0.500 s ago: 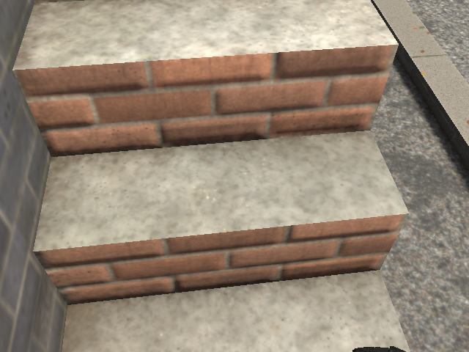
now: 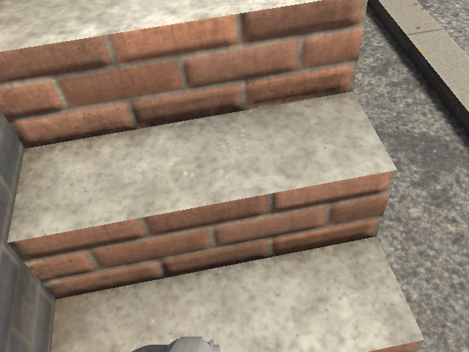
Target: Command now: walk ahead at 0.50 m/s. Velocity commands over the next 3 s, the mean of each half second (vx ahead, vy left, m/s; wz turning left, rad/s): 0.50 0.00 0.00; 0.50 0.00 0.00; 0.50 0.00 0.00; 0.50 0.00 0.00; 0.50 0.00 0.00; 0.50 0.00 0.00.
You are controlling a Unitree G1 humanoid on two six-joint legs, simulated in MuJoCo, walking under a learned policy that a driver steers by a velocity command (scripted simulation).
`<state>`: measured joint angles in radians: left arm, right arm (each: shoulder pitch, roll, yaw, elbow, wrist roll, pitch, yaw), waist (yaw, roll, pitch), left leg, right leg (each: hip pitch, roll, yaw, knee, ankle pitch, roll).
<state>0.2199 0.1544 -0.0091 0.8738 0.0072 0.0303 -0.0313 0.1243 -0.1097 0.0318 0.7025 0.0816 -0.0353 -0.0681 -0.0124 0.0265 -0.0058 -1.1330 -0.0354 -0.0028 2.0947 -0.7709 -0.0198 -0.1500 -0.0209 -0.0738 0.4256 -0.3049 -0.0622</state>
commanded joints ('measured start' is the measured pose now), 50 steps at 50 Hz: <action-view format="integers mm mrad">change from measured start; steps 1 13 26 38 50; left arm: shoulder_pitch -15 373 172 238 -140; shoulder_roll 240 255 45 267 69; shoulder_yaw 37 74 20 72 -18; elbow -105 113 -119 95 -195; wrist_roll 14 -57 -34 57 -1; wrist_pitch -24 -44 -16 -30 -44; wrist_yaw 67 48 43 40 64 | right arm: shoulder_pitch -238 118 -191 -77 80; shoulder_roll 29 -116 -137 1 -116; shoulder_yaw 27 -26 -59 18 -72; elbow -95 75 164 -19 97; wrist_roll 34 -104 -48 -34 -73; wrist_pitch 2 -18 9 -44 65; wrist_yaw -3 62 37 89 11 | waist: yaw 73 -43 155 -11 -68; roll -204 -166 112 -98 -77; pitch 81 -318 40 -338 47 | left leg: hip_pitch -490 874 175 -49 481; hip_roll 69 -45 207 1 13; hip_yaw -130 57 -291 150 -147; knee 343 -810 -1356 -74 -1076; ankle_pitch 144 135 -162 -26 375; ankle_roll -6 175 244 94 222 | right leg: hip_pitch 258 -35 -273 653 2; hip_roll -463 -213 -11 -304 -78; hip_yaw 363 79 103 -40 -76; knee -229 45 906 139 156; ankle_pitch -12 2176 79 2038 483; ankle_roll -171 -124 -47 17 -14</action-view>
